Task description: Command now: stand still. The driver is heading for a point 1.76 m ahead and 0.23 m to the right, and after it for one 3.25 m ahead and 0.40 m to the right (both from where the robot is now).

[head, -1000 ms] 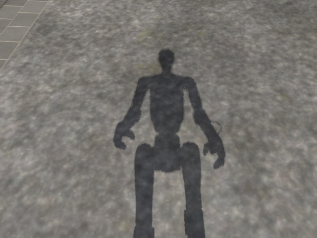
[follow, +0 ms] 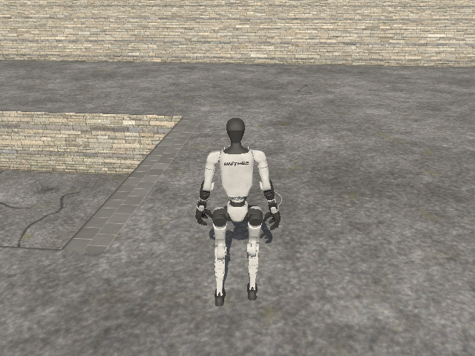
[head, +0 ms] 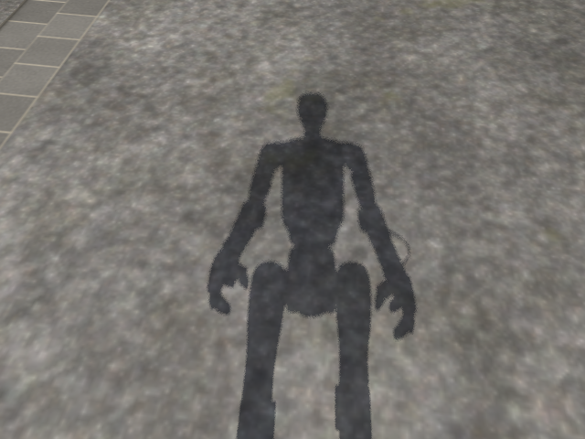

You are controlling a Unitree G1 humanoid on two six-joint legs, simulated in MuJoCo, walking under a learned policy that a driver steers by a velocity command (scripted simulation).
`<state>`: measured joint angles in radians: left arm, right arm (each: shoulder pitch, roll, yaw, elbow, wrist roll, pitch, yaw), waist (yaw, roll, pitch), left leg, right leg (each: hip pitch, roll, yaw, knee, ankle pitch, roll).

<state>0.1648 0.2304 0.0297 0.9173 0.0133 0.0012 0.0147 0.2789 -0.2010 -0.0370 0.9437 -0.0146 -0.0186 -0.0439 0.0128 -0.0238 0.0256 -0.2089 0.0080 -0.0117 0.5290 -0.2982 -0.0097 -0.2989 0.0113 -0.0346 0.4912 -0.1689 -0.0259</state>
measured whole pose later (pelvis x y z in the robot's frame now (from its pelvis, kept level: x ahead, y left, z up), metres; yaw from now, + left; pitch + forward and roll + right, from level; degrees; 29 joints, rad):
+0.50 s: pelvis +0.04 +0.01 +0.00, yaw -1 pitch -2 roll +0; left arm 0.13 0.22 0.03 1.06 -0.01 0.01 0.03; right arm 0.24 -0.20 -0.04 1.06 0.00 -0.01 -0.04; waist 0.00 -0.01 0.03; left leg -0.12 -0.01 0.01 0.48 -0.33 0.01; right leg -0.25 0.00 -0.01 0.52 -0.24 -0.02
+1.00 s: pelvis +0.19 -0.03 +0.01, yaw -1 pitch +1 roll +0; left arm 0.44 0.19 0.01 1.11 0.00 -0.08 0.00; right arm 0.05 -0.25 -0.06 0.92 0.02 -0.08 0.01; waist 0.08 0.02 0.01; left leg -0.65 0.10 0.01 0.77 -0.06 0.02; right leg 0.07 0.05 -0.04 0.19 -0.28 -0.06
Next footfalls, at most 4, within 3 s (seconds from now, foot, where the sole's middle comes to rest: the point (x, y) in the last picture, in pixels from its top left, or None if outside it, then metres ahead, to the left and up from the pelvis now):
1.18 left None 0.50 0.11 -0.77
1.72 right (357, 335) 0.79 -0.15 -0.77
2.28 left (273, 237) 1.11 0.08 -0.77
2.82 right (350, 170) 1.42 -0.16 -0.77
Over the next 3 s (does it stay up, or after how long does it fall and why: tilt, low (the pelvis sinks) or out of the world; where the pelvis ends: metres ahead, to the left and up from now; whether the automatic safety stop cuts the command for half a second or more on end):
stays up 1.34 -0.08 0.01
